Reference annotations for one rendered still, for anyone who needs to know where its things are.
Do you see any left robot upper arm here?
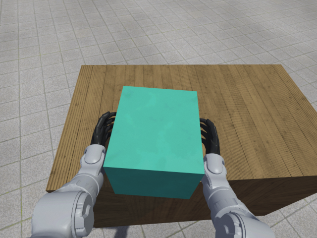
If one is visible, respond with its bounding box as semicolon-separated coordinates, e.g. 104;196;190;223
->
29;190;94;238

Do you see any left robot hand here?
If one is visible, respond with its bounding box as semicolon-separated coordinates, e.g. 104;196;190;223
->
90;111;117;147

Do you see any left robot forearm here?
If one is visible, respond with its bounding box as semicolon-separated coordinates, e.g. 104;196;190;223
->
31;144;106;233

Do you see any carton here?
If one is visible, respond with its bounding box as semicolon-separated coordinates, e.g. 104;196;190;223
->
103;86;205;199

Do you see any right robot hand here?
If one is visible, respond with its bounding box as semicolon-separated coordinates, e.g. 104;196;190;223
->
200;118;220;155

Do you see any right robot upper arm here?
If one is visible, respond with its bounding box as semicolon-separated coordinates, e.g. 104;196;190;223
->
215;212;275;238

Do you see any right robot forearm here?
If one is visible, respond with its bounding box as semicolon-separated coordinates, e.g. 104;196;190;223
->
201;153;260;230

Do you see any pedestal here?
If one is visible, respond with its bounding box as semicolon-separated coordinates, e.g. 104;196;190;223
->
46;64;317;228

